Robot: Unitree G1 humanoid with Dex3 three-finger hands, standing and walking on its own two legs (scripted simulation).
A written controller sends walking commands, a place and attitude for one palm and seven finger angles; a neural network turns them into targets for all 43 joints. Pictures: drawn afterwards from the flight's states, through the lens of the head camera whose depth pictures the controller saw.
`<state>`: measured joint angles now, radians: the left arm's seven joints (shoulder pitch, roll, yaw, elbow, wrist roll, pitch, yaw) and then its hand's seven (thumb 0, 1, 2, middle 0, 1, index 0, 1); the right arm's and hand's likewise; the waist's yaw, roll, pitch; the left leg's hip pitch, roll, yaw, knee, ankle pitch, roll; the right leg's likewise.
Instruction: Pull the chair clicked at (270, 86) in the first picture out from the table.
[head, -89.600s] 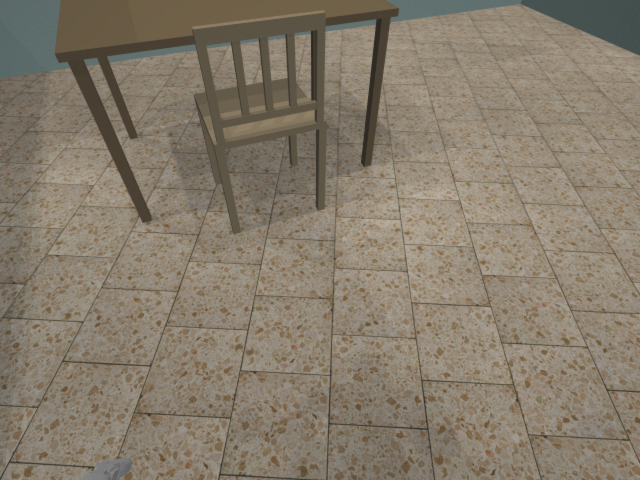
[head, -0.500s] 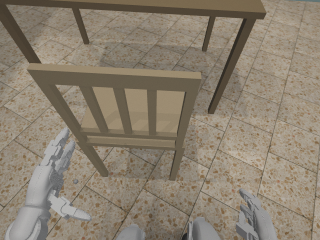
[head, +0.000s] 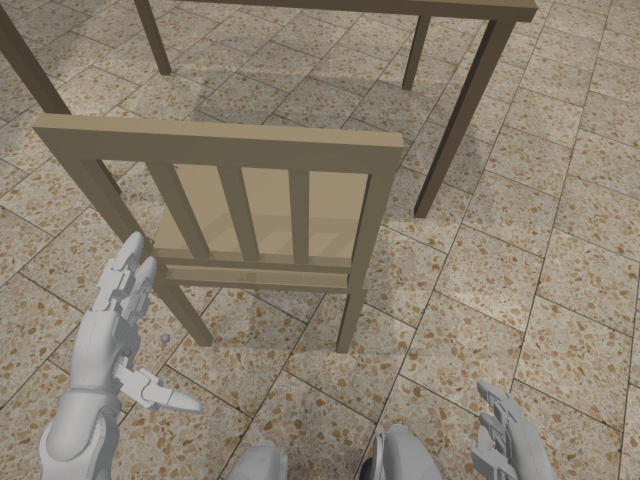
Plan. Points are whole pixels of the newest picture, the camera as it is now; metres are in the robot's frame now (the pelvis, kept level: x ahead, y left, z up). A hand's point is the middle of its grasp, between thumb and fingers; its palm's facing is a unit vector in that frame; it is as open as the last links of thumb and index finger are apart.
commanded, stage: aim the fingers beside a spindle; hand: left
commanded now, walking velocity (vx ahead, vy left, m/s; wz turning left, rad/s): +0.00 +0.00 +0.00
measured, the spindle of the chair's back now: (241, 217) +0.47 +0.14 -0.02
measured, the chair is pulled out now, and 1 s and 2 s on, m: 0.29 0.29 0.29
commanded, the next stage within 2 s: none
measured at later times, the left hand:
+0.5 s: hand (209, 323) +0.29 +0.15 +0.02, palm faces -0.03 -1.00 -0.02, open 16.9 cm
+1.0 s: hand (249, 306) +0.33 +0.11 -0.01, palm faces -0.05 -1.00 -0.03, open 16.9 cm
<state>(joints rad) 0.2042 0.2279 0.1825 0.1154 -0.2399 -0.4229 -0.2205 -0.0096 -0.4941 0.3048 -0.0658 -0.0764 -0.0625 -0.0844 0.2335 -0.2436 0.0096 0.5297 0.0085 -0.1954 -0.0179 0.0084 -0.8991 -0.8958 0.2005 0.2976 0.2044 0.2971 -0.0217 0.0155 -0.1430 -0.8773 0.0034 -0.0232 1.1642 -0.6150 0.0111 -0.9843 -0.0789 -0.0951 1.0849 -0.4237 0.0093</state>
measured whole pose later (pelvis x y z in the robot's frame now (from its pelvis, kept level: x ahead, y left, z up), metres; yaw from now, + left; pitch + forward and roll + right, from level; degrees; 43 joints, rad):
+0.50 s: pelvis -0.01 +0.00 -0.01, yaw +0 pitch +21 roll -1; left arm 0.06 0.18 0.09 0.19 -0.19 -0.43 -0.15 -0.01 -0.50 0.30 -0.06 -0.08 -0.06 -0.08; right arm 0.21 -0.24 0.01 0.53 0.00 -0.15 -0.01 0.01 -0.90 -0.90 0.20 0.30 0.20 0.30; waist -0.03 0.02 -0.14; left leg -0.96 0.00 -0.02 1.23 -0.63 0.01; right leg -1.07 -0.08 -0.09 1.15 -0.44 0.01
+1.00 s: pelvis -0.02 -0.01 -0.03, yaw +0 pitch +23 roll -1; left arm -0.14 0.15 0.04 0.39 -0.12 -0.45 -0.05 -0.01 -0.50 0.30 -0.06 -0.08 -0.06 -0.08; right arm 0.20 -0.24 0.01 0.55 -0.01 -0.09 0.01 0.01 -0.90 -0.90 0.20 0.30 0.20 0.30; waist -0.04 0.01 -0.16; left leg -1.05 0.00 -0.01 1.29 -0.64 0.00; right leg -1.17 -0.09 -0.08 1.22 -0.44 -0.01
